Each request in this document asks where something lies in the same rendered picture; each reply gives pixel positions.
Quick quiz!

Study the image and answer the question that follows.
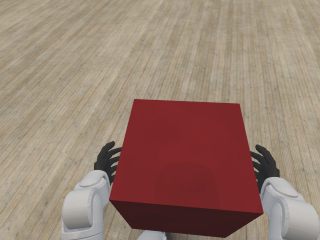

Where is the robot right hand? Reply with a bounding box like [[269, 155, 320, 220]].
[[250, 144, 280, 194]]

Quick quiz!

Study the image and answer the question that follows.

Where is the robot right forearm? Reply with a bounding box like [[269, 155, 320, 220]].
[[260, 177, 320, 240]]

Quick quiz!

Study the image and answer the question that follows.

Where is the robot left forearm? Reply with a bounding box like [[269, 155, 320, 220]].
[[61, 170, 110, 240]]

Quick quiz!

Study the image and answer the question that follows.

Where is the carton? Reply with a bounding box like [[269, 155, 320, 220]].
[[109, 99, 264, 238]]

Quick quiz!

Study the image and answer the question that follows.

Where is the robot left thigh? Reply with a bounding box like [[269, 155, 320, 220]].
[[137, 230, 167, 240]]

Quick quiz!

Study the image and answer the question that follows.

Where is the robot left hand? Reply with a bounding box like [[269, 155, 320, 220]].
[[94, 141, 122, 186]]

